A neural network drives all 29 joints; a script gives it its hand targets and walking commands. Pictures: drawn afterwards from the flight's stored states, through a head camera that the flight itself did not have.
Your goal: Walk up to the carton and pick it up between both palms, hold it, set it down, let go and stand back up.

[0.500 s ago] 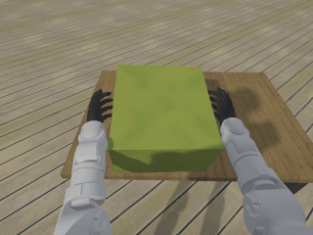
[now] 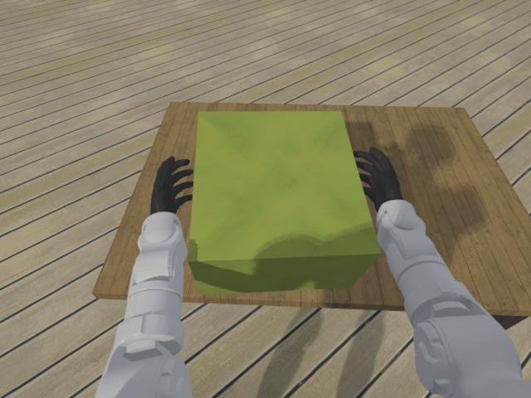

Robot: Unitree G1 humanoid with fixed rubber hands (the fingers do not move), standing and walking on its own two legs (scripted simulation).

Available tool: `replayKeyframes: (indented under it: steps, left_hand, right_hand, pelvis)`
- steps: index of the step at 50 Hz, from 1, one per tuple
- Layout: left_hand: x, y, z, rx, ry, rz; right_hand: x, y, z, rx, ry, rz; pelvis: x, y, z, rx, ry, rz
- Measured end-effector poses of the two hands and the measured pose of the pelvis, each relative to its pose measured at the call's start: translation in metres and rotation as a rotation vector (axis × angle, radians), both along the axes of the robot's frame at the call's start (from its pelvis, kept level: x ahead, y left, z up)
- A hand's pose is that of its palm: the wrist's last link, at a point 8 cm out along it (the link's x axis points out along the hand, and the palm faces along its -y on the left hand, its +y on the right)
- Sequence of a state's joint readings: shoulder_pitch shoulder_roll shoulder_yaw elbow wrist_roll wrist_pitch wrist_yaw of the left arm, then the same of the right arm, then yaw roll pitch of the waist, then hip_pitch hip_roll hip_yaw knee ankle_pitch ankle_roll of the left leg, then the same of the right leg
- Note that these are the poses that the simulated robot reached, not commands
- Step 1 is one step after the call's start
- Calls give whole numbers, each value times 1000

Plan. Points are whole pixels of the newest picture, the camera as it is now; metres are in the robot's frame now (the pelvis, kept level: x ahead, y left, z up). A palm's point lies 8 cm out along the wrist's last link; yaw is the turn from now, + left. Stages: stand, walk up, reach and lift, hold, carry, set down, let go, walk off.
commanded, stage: set down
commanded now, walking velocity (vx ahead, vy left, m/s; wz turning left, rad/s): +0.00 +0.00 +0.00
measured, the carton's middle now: (274, 198) +0.42 +0.03 +0.04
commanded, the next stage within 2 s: none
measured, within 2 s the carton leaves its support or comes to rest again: rests again in 1.54 s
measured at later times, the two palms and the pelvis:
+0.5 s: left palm (173, 222) +0.37 +0.19 +0.04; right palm (375, 202) +0.42 -0.15 +0.04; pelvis +0.01 +0.00 +0.00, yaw +0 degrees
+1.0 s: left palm (180, 234) +0.39 +0.20 -0.02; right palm (363, 207) +0.46 -0.14 -0.02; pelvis +0.02 -0.01 -0.01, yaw -1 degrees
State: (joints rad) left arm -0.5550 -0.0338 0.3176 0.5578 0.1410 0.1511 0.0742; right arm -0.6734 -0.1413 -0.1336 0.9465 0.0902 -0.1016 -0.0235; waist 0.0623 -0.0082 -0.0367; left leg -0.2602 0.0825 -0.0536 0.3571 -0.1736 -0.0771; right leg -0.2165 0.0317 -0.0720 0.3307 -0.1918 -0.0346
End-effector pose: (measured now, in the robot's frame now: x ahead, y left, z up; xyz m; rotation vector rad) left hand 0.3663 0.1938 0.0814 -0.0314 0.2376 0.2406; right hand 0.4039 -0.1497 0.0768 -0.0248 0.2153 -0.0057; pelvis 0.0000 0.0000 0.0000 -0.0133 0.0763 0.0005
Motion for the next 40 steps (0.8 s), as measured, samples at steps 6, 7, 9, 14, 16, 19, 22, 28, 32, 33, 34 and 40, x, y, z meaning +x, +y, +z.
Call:
replayKeyframes:
  steps: [6,7,9,14,16,19,22,28,32,33,34,40]
  left_hand:
    - [0,0,-6,9,-5,16]
    - [0,0,-8,8,-3,18]
    - [0,0,-12,8,0,21]
    - [0,1,-21,11,17,30]
    - [0,1,-26,11,25,31]
    - [2,0,-32,14,30,33]
    - [4,0,-36,19,29,38]
    - [8,0,-50,21,46,53]
    - [11,1,-60,25,59,61]
    - [12,1,-63,27,60,62]
    - [13,1,-65,28,62,63]
    - [18,1,-78,40,69,68]
  right_hand:
    - [5,1,-7,1,-6,18]
    - [6,1,-8,-2,-5,20]
    - [7,1,-11,-2,-2,24]
    - [10,2,-20,-11,14,35]
    - [11,2,-24,-17,22,38]
    - [13,2,-29,-23,26,41]
    - [16,1,-34,-29,24,47]
    - [25,3,-45,-42,37,65]
    - [31,4,-54,-43,48,75]
    - [33,4,-56,-44,50,77]
    - [34,4,-58,-45,51,79]
    - [42,4,-73,-45,56,88]
  pelvis:
    - [2,-3,0,0,17,-2]
    - [2,-3,0,0,19,-2]
    - [2,-4,0,0,24,-2]
    - [3,-3,-1,-1,38,-3]
    - [4,-3,-1,-1,46,-3]
    - [5,-3,-1,-1,63,-3]
    - [7,-3,-1,-1,91,-4]
    - [10,-3,-2,-1,138,-5]
    - [14,-4,-3,-1,176,-6]
    - [15,-4,-4,-1,187,-6]
    - [15,-4,-4,-1,197,-6]
    - [19,-5,-5,-1,252,-7]
